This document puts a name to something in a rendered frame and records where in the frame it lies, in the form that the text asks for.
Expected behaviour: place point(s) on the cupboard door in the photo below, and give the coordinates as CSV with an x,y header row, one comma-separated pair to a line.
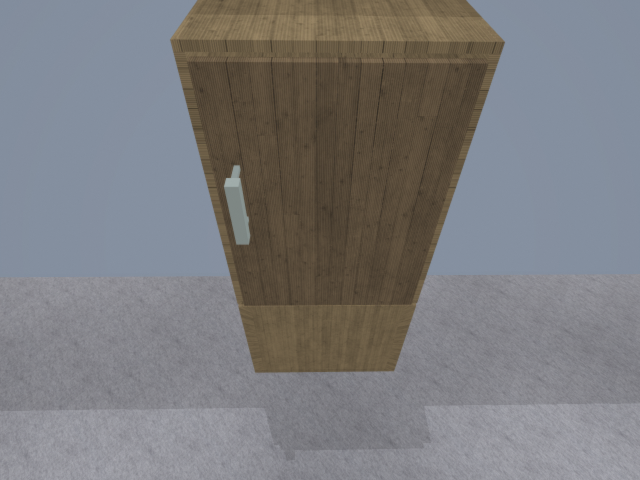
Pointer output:
x,y
345,164

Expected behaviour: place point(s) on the handle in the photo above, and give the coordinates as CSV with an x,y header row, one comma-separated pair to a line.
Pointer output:
x,y
236,205

